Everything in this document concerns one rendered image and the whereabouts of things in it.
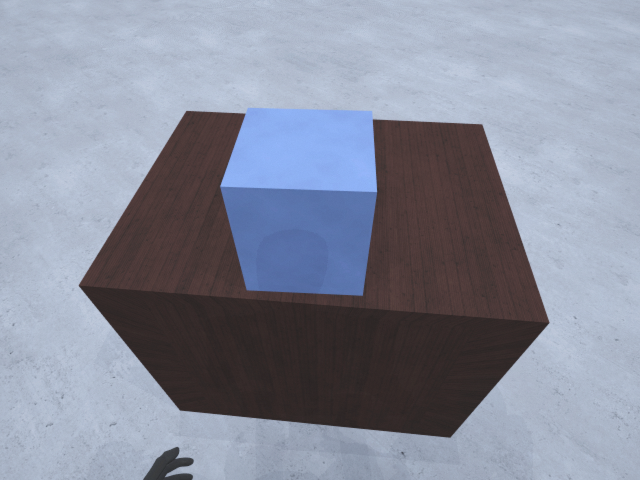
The carton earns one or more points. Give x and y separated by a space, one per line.
300 192

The pedestal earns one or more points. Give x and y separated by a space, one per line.
449 304

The robot left hand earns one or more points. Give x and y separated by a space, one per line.
167 463

